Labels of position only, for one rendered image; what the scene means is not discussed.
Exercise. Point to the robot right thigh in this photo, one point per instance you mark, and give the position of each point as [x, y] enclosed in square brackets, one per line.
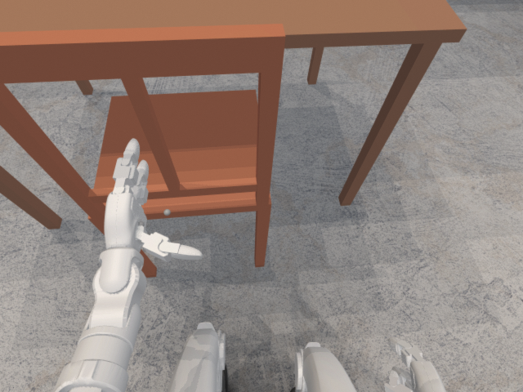
[318, 370]

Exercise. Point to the robot left thigh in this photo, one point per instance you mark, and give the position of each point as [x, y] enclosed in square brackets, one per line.
[201, 360]

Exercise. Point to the chair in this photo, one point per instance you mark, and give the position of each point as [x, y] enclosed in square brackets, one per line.
[208, 152]

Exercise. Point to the robot right hand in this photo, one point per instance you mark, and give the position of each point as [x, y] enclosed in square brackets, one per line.
[423, 376]

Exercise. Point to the robot left hand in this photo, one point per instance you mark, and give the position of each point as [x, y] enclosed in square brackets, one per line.
[123, 211]

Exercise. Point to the table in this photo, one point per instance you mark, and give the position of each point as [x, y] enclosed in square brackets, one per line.
[425, 24]

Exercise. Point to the left robot forearm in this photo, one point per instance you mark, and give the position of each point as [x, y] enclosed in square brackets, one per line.
[104, 349]

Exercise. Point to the robot thigh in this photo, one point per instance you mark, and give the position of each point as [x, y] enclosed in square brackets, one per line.
[318, 370]
[201, 360]

